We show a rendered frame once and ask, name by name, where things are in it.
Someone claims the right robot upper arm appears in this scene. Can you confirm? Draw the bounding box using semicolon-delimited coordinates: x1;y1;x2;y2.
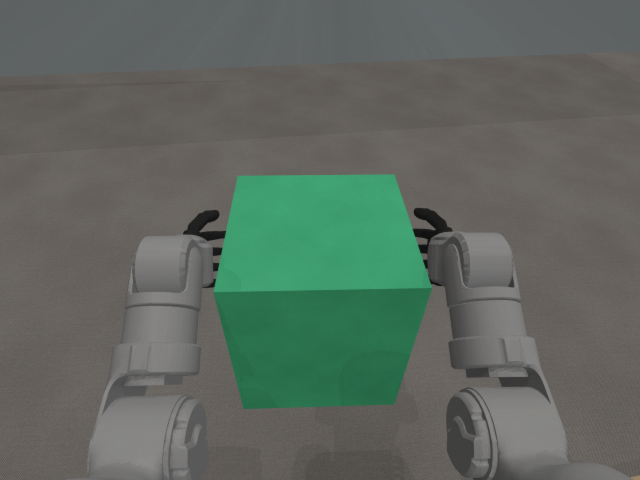
446;387;633;480

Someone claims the robot left forearm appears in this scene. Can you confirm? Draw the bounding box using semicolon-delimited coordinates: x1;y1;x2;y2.
87;234;213;473

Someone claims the robot right hand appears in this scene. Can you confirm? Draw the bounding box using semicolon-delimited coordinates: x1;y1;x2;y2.
413;208;453;286

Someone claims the robot left hand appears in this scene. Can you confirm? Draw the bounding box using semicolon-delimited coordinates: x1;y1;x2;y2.
183;210;226;288

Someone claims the carton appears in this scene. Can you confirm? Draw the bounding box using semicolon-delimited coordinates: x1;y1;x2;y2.
213;174;432;409

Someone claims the robot right forearm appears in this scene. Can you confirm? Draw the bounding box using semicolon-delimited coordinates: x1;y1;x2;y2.
427;231;568;455

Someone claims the left robot upper arm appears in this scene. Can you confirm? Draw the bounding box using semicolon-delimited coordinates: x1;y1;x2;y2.
65;394;208;480

